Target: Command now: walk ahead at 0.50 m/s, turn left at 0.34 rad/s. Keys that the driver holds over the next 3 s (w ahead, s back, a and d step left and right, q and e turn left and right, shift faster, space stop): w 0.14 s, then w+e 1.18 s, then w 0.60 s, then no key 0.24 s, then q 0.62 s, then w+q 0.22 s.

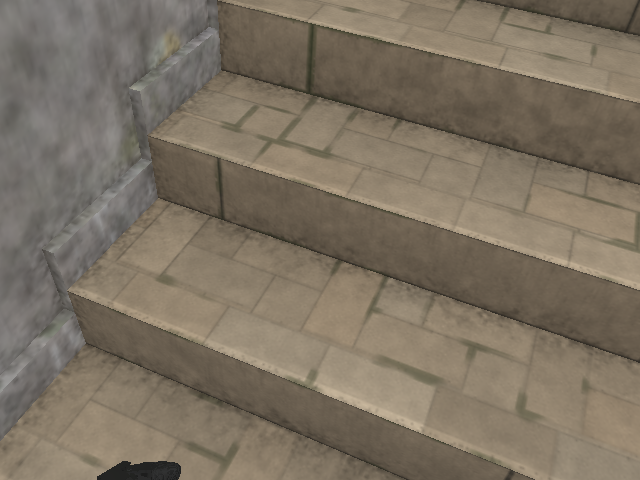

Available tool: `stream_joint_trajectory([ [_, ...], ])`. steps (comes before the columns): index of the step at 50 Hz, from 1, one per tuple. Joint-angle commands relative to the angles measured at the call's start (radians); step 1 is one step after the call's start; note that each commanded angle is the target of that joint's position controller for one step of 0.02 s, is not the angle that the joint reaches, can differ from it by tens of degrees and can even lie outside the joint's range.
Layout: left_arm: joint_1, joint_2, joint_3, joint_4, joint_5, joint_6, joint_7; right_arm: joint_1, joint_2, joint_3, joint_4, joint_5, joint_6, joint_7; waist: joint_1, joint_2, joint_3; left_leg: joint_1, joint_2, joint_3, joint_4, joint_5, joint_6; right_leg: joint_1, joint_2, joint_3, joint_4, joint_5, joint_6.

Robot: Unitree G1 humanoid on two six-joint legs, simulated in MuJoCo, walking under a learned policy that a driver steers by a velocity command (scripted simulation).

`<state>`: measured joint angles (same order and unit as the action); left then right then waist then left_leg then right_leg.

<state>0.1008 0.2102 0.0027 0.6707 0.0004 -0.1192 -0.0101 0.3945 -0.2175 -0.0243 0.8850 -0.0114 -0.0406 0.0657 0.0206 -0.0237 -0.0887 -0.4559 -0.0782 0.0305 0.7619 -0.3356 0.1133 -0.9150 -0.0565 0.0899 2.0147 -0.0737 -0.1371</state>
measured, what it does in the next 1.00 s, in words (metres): climbs, turning right: right foot 0.17 m higher, then left foot 0.17 m higher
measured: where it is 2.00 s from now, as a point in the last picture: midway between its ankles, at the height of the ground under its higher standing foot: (564, 94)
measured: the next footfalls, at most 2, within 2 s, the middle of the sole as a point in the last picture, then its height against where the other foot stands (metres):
right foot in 0.32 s outside the picture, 0.17 m higher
left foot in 0.82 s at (311, 318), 0.17 m higher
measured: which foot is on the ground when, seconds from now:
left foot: down 0.00-0.36, up 0.38-0.80, down 0.82-1.00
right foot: up 0.00-0.30, down 0.32-0.84, up 0.86-1.00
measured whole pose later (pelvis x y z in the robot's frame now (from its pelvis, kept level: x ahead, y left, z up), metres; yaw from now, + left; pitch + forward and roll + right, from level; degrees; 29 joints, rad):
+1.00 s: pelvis +0.61 -0.02 +0.31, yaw -24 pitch +2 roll +2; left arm 0.21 0.24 0.03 0.78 -0.01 -0.07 -0.04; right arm 0.23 -0.25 -0.04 0.94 -0.05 -0.07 -0.02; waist 0.02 -0.02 -0.10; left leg -0.52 0.07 0.22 0.86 -0.37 0.04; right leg -0.89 0.06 0.13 2.09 -0.09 -0.18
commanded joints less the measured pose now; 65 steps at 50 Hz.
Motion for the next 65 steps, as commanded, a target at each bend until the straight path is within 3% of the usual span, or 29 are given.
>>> stream_joint_trajectory([
  [1, 0.127, -0.117, -0.062, 0.019, -0.006, 0.020, -0.009, -0.001, 0.067, 0.040, -0.006, -0.016, -0.032, 0.009, 0.061, 0.085, 0.062, 0.053, 0.202, -0.265, -0.307, 0.222, -0.014, -0.315, -0.004, -0.061, 0.246, 0.013, 0.006],
  [4, -0.019, -0.173, -0.101, -0.045, -0.016, 0.020, -0.010, 0.043, 0.034, 0.050, 0.055, -0.020, -0.020, -0.007, 0.030, 0.137, 0.142, 0.038, 0.211, -0.284, -0.384, 0.040, -0.036, -0.556, 0.016, -0.030, 0.352, -0.013, 0.012],
  [6, -0.215, -0.164, -0.125, -0.118, 0.019, 0.012, -0.015, 0.051, 0.036, 0.064, 0.085, -0.008, -0.008, -0.024, -0.006, 0.106, 0.166, -0.092, 0.170, -0.231, -0.455, 0.019, -0.071, -0.491, 0.035, -0.114, 0.043, 0.120, 0.032],
  [9, -0.342, -0.165, -0.149, -0.158, 0.011, 0.009, 0.006, 0.169, -0.012, 0.059, 0.136, 0.000, 0.011, -0.090, -0.068, 0.141, 0.092, 0.077, 0.236, -0.279, -0.648, 0.217, 0.029, -0.447, 0.000, -0.272, -0.133, 0.025, 0.101],
  [11, -0.315, -0.132, -0.128, -0.129, -0.008, 0.008, -0.010, 0.210, -0.013, 0.060, 0.200, 0.014, 0.015, -0.118, -0.055, 0.125, -0.002, 0.338, 0.270, -0.158, -0.660, 0.619, 0.004, -0.330, -0.006, -0.305, -0.319, -0.029, 0.058],
  [14, -0.262, -0.047, -0.080, -0.099, 0.005, 0.010, -0.030, 0.190, -0.084, 0.051, 0.205, -0.003, 0.003, -0.113, 0.032, 0.204, -0.165, 0.418, 0.252, -0.001, -0.492, 1.917, 0.018, 0.217, 0.164, -0.423, -0.641, -0.271, -0.007],
  [16, 0.061, 0.057, -0.037, 0.005, -0.008, 0.039, -0.046, 0.041, -0.199, 0.020, 0.158, -0.005, 0.006, -0.118, 0.184, 0.335, -0.172, 0.663, 0.355, -0.054, -0.209, 2.149, 0.066, 0.310, 0.136, -0.209, -0.997, -0.442, -0.043],
  [17, 0.212, 0.102, -0.016, 0.093, 0.022, 0.050, -0.064, 0.033, -0.171, 0.019, 0.118, -0.047, -0.013, -0.109, 0.209, 0.187, -0.238, 0.480, 0.331, -0.054, -0.021, 2.009, 0.096, 0.571, 0.111, -0.001, -1.030, -0.358, -0.085],
  [18, 0.345, 0.160, 0.009, 0.158, 0.052, 0.067, -0.054, -0.003, -0.070, 0.027, 0.076, -0.034, -0.050, -0.075, 0.211, -0.216, -0.259, 0.087, 0.133, -0.072, 0.385, 1.205, 0.042, 0.847, -0.064, 0.444, -1.388, -0.370, -0.238],
  [19, 0.389, 0.152, 0.016, 0.211, 0.078, 0.098, -0.003, -0.079, -0.007, 0.033, 0.054, -0.044, -0.089, -0.018, 0.166, -0.389, -0.242, -0.180, -0.063, -0.172, 0.880, 0.302, -0.020, 0.916, -0.176, 0.909, -1.770, -0.392, -0.302],
  [21, 0.272, -0.077, -0.050, 0.261, 0.058, 0.071, -0.003, -0.241, 0.041, 0.051, -0.108, -0.004, -0.117, 0.042, 0.021, -0.037, 0.065, -0.457, 0.008, -0.248, 1.231, 0.248, 0.030, 0.589, -0.171, 0.727, -1.715, -0.567, -0.176],
  [23, 0.203, -0.141, -0.070, 0.306, 0.041, 0.048, -0.039, -0.202, 0.096, 0.075, -0.143, -0.022, -0.105, 0.022, -0.089, 0.099, 0.141, -0.581, 0.051, -0.173, 1.359, 0.211, 0.070, 0.482, -0.065, 0.391, -1.631, -0.329, -0.086],
  [27, 0.178, -0.059, -0.053, 0.315, 0.043, 0.062, -0.070, -0.200, 0.126, 0.122, -0.201, -0.003, -0.079, -0.019, -0.136, 0.079, 0.175, -0.750, 0.158, -0.053, 1.289, 0.238, 0.021, 0.382, 0.006, 0.129, -1.644, -0.186, 0.007],
  [28, 0.181, -0.065, -0.054, 0.315, 0.034, 0.056, -0.063, -0.256, 0.126, 0.131, -0.230, -0.027, -0.075, -0.028, -0.130, 0.071, 0.168, -0.690, 0.180, -0.020, 1.170, 0.312, -0.010, 0.298, 0.043, 0.109, -1.651, -0.140, 0.012],
  [33, 0.530, 0.013, -0.032, 0.384, 0.006, 0.074, -0.004, -0.538, 0.176, 0.166, -0.363, -0.014, -0.099, -0.046, 0.054, -0.072, 0.069, -1.016, 0.168, 0.085, 1.193, 0.257, -0.091, 0.704, -0.015, 0.324, -1.665, -0.012, -0.038],
  [37, 0.643, -0.048, -0.016, 0.371, -0.025, 0.111, 0.056, -0.907, 0.213, 0.195, -0.515, -0.036, -0.123, -0.018, 0.128, -0.052, 0.067, -0.752, 0.163, 0.134, 0.677, 0.048, -0.121, 0.741, -0.119, 0.352, -1.917, 0.234, -0.081],
  [40, 0.459, 0.107, 0.015, 0.336, 0.016, 0.042, 0.046, -0.369, -0.070, 0.042, -0.395, 0.022, -0.127, -0.055, -0.194, -0.375, -0.256, 0.069, 0.028, 0.060, 0.322, -0.078, 0.001, 0.864, -0.095, 0.207, -1.605, 1.504, -0.075],
  [41, 0.282, 0.178, 0.042, 0.274, 0.026, 0.027, 0.047, -0.096, -0.179, -0.007, -0.330, 0.009, -0.124, -0.057, -0.338, -0.340, -0.408, 0.329, 0.140, -0.187, 0.258, -0.134, 0.076, 0.784, -0.086, 0.223, -1.337, 1.482, -0.063],
  [42, 0.275, 0.066, 0.034, 0.213, 0.003, -0.005, 0.022, 0.066, -0.263, -0.048, -0.249, -0.043, -0.106, -0.080, -0.296, 0.099, -0.587, 0.701, 0.377, -0.692, -0.041, -0.366, 0.200, 0.410, 0.073, 0.178, -0.950, 1.021, -0.034],
  [43, 0.228, 0.025, 0.026, 0.207, 0.028, -0.029, -0.016, 0.050, -0.253, -0.044, -0.226, -0.063, -0.066, -0.119, -0.274, 0.423, -0.599, 0.720, 0.525, -1.192, -0.424, -0.429, 0.271, 0.193, 0.195, 0.209, -0.422, 0.022, 0.011],
  [45, 0.078, -0.029, 0.022, 0.074, -0.004, -0.003, -0.050, -0.098, -0.015, 0.009, -0.127, -0.020, -0.025, -0.125, -0.135, 0.203, -0.120, 0.272, 0.487, -0.821, -0.386, -0.488, 0.152, -0.025, 0.120, 0.132, -0.090, -0.065, 0.015],
  [46, 0.069, -0.090, 0.000, 0.032, 0.004, 0.024, -0.053, -0.139, 0.117, 0.043, -0.048, -0.033, -0.024, -0.109, -0.050, 0.064, 0.040, 0.063, 0.474, -0.622, -0.319, -0.421, 0.122, -0.084, 0.096, 0.067, 0.018, -0.069, -0.012],
  [48, 0.166, -0.170, -0.029, 0.041, -0.021, 0.048, -0.040, -0.122, 0.169, 0.048, 0.061, -0.056, -0.031, -0.082, 0.043, 0.011, 0.108, -0.004, 0.432, -0.368, -0.352, -0.116, 0.042, -0.168, 0.081, 0.079, 0.281, -0.068, -0.048],
  [50, 0.216, -0.218, -0.065, 0.029, -0.028, 0.058, -0.045, -0.138, 0.128, 0.041, 0.100, -0.028, -0.043, -0.045, 0.106, -0.001, 0.118, 0.008, 0.380, -0.128, -0.391, 0.031, -0.020, -0.261, 0.038, 0.109, 0.203, 0.007, -0.069],
  [53, 0.133, -0.125, -0.066, 0.003, -0.015, 0.085, -0.030, -0.247, 0.113, 0.063, 0.080, -0.051, -0.053, -0.032, 0.142, 0.034, 0.129, -0.171, 0.290, 0.141, -0.440, 0.093, -0.029, -0.191, 0.046, 0.038, -0.046, 0.202, -0.003],
  [54, 0.127, -0.125, -0.062, 0.027, -0.003, 0.091, -0.012, -0.192, 0.070, 0.066, 0.091, -0.071, -0.057, -0.039, 0.113, 0.054, 0.106, -0.128, 0.323, 0.119, -0.450, 0.127, 0.018, -0.220, 0.066, -0.008, 0.079, 0.246, 0.023],
  [58, -0.022, -0.149, -0.076, -0.054, -0.005, 0.105, 0.011, 0.042, -0.029, 0.049, 0.125, -0.039, -0.037, -0.048, -0.007, 0.066, 0.118, 0.271, 0.413, 0.039, -0.433, 0.133, 0.012, -0.585, 0.039, 0.023, 0.209, 0.113, 0.046],
  [64, -0.302, -0.095, -0.088, -0.235, -0.029, 0.114, -0.023, 0.166, -0.068, 0.014, 0.088, -0.026, 0.004, -0.133, -0.087, 0.103, 0.190, 0.367, 0.441, 0.127, -0.679, 0.021, -0.006, -0.528, -0.111, -0.154, -0.259, -0.058, 0.094],
  [65, -0.423, -0.149, -0.117, -0.298, -0.047, 0.111, -0.041, 0.201, -0.095, -0.004, 0.112, 0.010, 0.010, -0.154, -0.109, 0.162, 0.211, 0.334, 0.466, 0.127, -0.824, 0.113, 0.010, -0.374, -0.161, -0.159, -0.456, -0.218, 0.075],
])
